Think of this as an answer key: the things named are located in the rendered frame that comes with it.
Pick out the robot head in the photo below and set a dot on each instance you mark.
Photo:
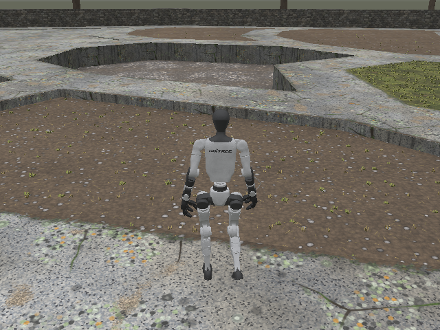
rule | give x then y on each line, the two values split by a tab
220	119

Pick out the left robot hand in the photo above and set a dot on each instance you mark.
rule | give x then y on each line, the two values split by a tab
185	207

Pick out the left robot forearm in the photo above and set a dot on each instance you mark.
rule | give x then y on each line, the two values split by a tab
188	187

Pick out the left robot shin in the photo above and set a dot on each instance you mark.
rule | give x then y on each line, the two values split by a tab
206	249

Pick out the robot left upper arm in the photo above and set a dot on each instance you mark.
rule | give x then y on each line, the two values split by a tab
196	156

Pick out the robot right upper arm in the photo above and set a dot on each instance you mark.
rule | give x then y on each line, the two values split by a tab
242	146

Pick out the right robot hand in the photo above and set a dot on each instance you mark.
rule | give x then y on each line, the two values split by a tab
248	198

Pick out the right robot forearm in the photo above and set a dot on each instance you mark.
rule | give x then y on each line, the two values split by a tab
250	184

